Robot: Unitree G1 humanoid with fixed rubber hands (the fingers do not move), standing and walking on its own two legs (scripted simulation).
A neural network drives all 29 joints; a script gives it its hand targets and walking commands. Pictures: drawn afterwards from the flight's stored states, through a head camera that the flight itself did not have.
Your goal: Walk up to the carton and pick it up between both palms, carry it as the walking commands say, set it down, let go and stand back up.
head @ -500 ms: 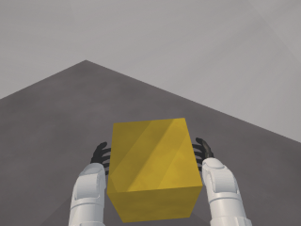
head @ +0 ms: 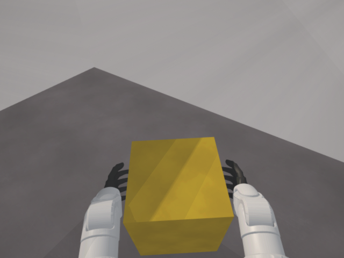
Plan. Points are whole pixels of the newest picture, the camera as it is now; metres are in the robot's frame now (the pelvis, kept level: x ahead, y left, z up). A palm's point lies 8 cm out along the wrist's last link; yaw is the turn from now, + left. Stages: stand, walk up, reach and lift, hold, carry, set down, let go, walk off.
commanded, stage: reach and lift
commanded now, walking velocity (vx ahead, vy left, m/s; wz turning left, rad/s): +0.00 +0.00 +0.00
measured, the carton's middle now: (176, 198) +0.30 +0.00 -0.03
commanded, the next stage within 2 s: hold in 0.32 s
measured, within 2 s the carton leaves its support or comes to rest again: neither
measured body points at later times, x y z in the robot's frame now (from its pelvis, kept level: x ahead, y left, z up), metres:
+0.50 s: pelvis -0.01 -0.01 +0.00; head -0.05 -0.01 +0.45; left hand +0.28 +0.15 +0.03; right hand +0.28 -0.16 +0.03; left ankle +0.00 +0.12 -0.75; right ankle +0.00 -0.12 -0.75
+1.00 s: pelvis -0.01 +0.00 +0.00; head -0.05 +0.00 +0.45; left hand +0.28 +0.15 +0.03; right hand +0.28 -0.15 +0.03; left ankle +0.00 +0.12 -0.75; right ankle +0.00 -0.12 -0.75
